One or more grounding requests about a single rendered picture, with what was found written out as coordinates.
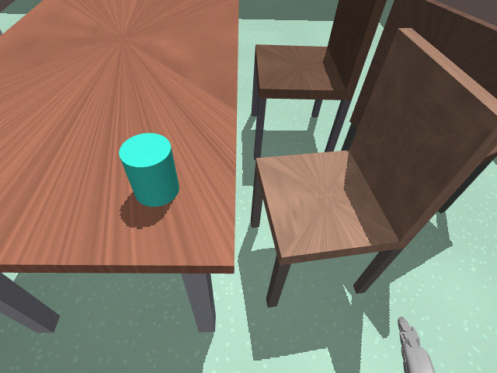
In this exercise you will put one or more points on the table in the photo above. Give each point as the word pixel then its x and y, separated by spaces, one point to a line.
pixel 77 79

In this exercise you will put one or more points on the can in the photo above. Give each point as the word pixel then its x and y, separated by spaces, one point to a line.
pixel 149 164

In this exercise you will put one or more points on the right robot hand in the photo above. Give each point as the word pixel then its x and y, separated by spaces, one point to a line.
pixel 416 359

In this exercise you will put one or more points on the chair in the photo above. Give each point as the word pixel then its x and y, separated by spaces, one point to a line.
pixel 307 72
pixel 426 128
pixel 470 43

